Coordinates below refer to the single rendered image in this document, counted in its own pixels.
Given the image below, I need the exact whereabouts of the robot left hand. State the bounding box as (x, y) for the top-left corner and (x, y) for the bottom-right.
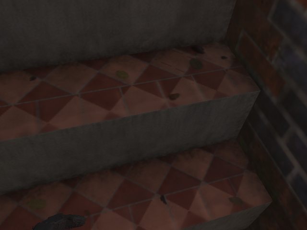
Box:
(32, 213), (86, 230)

